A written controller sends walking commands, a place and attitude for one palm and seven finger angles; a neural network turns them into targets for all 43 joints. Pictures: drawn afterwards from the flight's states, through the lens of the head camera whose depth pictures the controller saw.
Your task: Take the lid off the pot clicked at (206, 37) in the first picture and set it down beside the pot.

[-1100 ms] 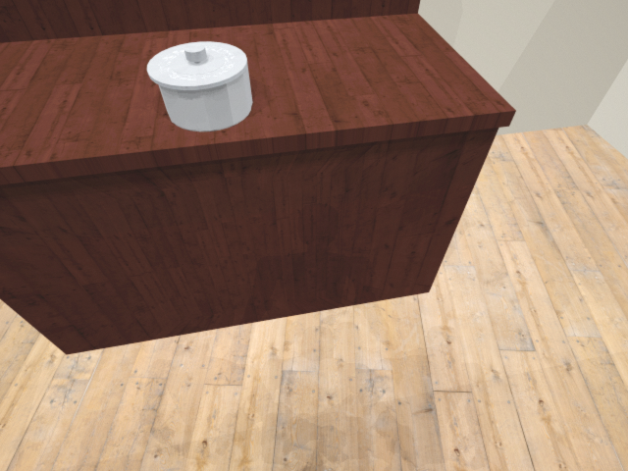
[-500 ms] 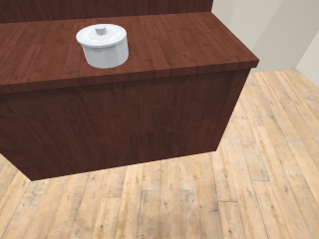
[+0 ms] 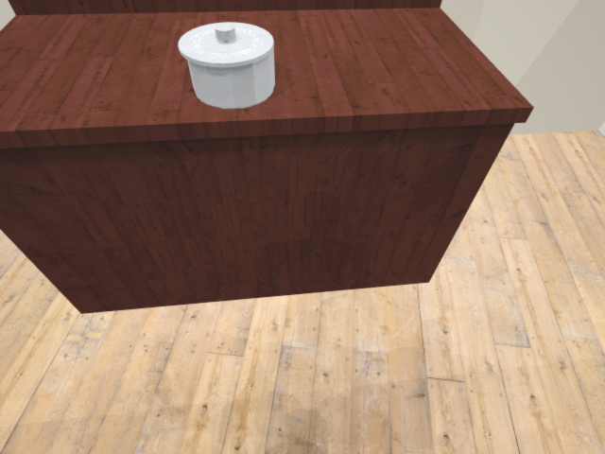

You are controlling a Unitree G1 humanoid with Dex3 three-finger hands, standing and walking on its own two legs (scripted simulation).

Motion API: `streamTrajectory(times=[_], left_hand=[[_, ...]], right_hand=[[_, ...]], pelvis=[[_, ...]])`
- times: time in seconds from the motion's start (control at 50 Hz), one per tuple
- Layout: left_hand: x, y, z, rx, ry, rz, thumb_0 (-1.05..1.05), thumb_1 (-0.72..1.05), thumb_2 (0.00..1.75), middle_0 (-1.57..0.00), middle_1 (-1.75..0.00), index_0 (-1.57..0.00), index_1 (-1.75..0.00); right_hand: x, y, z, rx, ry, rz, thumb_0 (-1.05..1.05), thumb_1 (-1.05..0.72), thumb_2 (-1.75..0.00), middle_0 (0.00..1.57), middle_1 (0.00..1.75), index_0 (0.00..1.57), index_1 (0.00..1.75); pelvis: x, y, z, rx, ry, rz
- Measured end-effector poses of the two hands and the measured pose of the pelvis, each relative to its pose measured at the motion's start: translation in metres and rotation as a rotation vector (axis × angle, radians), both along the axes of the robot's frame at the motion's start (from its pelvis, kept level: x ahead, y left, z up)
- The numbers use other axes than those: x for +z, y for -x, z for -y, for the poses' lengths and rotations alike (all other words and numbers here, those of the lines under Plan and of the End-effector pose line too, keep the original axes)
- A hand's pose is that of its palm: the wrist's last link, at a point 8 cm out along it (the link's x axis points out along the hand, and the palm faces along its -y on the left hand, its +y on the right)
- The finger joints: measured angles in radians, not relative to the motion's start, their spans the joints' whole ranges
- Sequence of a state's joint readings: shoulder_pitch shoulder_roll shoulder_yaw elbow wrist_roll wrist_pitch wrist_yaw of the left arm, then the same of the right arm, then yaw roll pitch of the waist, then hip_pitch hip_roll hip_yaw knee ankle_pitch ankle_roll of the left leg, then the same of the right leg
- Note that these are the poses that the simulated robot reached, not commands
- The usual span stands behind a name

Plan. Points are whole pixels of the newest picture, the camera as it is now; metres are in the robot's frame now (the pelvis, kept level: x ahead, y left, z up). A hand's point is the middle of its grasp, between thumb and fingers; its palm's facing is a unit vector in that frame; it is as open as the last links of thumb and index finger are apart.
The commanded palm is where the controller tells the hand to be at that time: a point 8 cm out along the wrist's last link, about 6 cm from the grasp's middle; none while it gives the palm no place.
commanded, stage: turn to face it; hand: left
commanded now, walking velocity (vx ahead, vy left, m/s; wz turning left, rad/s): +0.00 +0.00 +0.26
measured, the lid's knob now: (225, 31) +0.85 +0.21 +0.16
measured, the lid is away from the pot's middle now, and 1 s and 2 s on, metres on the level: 0.01 0.01 0.01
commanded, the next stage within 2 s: take the last steps up to it in 0.24 s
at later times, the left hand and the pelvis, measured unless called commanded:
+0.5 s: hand out of the picture +0.00 +0.21 -0.18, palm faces +0.13 -0.97 -0.20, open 7.4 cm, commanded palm none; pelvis +0.00 +0.02 +0.00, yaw +7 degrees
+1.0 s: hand out of the picture +0.09 +0.14 -0.16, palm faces +0.21 -0.96 -0.17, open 7.4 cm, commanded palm none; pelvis +0.14 -0.02 +0.01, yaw +9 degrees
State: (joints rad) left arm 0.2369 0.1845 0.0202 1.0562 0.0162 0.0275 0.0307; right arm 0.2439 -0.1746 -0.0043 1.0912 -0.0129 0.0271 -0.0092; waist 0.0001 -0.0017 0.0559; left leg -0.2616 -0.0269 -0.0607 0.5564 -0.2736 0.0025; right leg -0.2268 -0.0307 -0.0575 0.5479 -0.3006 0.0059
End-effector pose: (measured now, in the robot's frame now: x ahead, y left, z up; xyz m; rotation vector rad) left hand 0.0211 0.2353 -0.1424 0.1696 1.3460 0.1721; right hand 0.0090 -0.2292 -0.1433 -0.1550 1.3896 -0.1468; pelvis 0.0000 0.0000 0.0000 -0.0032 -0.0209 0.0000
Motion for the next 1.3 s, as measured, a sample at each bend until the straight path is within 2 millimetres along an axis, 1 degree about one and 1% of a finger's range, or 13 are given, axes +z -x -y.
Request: streamTrajectory(times=[0.26, 0.38, 0.48, 0.6, 0.7, 0.76, 0.82, 0.88, 0.98, 1.06, 1.14, 1.22, 1.3], left_hand=[[0.0, 0.018, -0.012, 0.065, -0.023, 0.023, 0.01, 0.91, 0.9, -0.2, -0.3, -0.2, -0.3], [-0.011, 0.028, -0.02, 0.105, -0.006, 0.031, 0.01, 0.9, 0.9, -0.2, -0.3, -0.2, -0.3], [-0.01, 0.03, -0.026, 0.112, 0.018, 0.007, 0.01, 0.91, 0.9, -0.2, -0.3, -0.2, -0.3], [0.008, 0.01, -0.021, 0.099, 0.038, 0.031, 0.01, 0.91, 0.9, -0.2, -0.29, -0.2, -0.3], [0.015, -0.021, -0.008, 0.087, 0.035, 0.046, 0.01, 0.91, 0.9, -0.2, -0.29, -0.2, -0.3], [0.016, -0.046, 0.002, 0.081, 0.024, 0.068, 0.01, 0.91, 0.9, -0.2, -0.3, -0.2, -0.3], [0.01, -0.064, 0.013, 0.097, 0.003, 0.107, 0.01, 0.91, 0.9, -0.2, -0.3, -0.2, -0.3], [0.012, -0.065, 0.024, 0.144, 0.006, 0.099, 0.01, 0.91, 0.9, -0.2, -0.3, -0.2, -0.3], [0.013, -0.053, 0.042, 0.187, 0.043, -0.015, 0.01, 0.91, 0.9, -0.2, -0.3, -0.2, -0.3], [0.01, -0.049, 0.051, 0.216, 0.087, -0.102, 0.01, 0.91, 0.9, -0.2, -0.3, -0.2, -0.3], [0.003, -0.053, 0.047, 0.258, 0.12, -0.172, 0.01, 0.91, 0.9, -0.2, -0.3, -0.2, -0.3], [-0.015, -0.07, 0.03, 0.271, 0.144, -0.23, 0.01, 0.9, 0.9, -0.21, -0.3, -0.2, -0.3], [-0.016, -0.123, 0.001, 0.232, 0.122, -0.19, 0.01, 0.91, 0.9, -0.2, -0.3, -0.2, -0.3]], right_hand=[[0.003, -0.04, 0.003, 0.083, 0.018, 0.091, 0.01, -0.91, -0.89, 0.2, 0.29, 0.2, 0.3], [0.006, -0.058, 0.002, 0.128, 0.057, 0.111, 0.01, -0.91, -0.89, 0.2, 0.29, 0.2, 0.3], [0.015, -0.059, -0.01, 0.154, 0.061, 0.129, 0.01, -0.91, -0.89, 0.2, 0.29, 0.2, 0.3], [0.022, -0.038, -0.016, 0.118, 0.028, 0.061, 0.01, -0.9, -0.89, 0.2, 0.29, 0.2, 0.3], [0.015, -0.023, -0.011, 0.079, -0.006, -0.027, 0.01, -0.9, -0.89, 0.2, 0.29, 0.2, 0.3], [0.006, -0.021, -0.001, 0.059, -0.024, -0.081, 0.01, -0.9, -0.89, 0.2, 0.29, 0.2, 0.3], [-0.006, -0.03, 0.011, 0.066, -0.034, -0.128, 0.01, -0.9, -0.89, 0.2, 0.29, 0.2, 0.3], [-0.005, -0.061, 0.019, 0.093, -0.032, -0.131, 0.01, -0.9, -0.89, 0.2, 0.29, 0.2, 0.3], [0.006, -0.147, 0.021, 0.112, -0.018, 0.006, 0.01, -0.91, -0.89, 0.19, 0.29, 0.2, 0.3], [0.014, -0.223, 0.006, 0.151, -0.017, 0.118, 0.01, -0.91, -0.9, 0.19, 0.29, 0.2, 0.3], [0.017, -0.297, -0.022, 0.214, -0.02, 0.205, 0.01, -0.91, -0.9, 0.19, 0.29, 0.2, 0.3], [0.012, -0.356, -0.051, 0.249, -0.006, 0.302, 0.01, -0.91, -0.9, 0.19, 0.29, 0.2, 0.3], [0.016, -0.368, -0.065, 0.215, -0.01, 0.299, 0.0, -0.91, -0.89, 0.19, 0.29, 0.2, 0.3]], pelvis=[[-0.003, 0.008, -0.001, 0.05, 0.015, -0.016], [-0.01, 0.007, -0.011, 0.111, 0.02, -0.002], [-0.004, 0.001, -0.019, 0.118, 0.008, -0.003], [0.011, -0.017, -0.017, 0.125, 0.002, -0.022], [0.012, -0.039, -0.007, 0.131, -0.011, -0.03], [0.007, -0.057, 0.003, 0.132, -0.021, -0.03], [-0.003, -0.075, 0.015, 0.144, -0.016, -0.022], [0.001, -0.093, 0.018, 0.156, 0.001, -0.012], [0.009, -0.129, 0.017, 0.161, 0.005, -0.017], [0.009, -0.158, 0.008, 0.157, 0.011, -0.02], [0.004, -0.19, -0.007, 0.158, 0.021, -0.016], [-0.013, -0.224, -0.028, 0.143, 0.024, -0.004], [-0.007, -0.25, -0.038, 0.127, -0.005, 0.0]])
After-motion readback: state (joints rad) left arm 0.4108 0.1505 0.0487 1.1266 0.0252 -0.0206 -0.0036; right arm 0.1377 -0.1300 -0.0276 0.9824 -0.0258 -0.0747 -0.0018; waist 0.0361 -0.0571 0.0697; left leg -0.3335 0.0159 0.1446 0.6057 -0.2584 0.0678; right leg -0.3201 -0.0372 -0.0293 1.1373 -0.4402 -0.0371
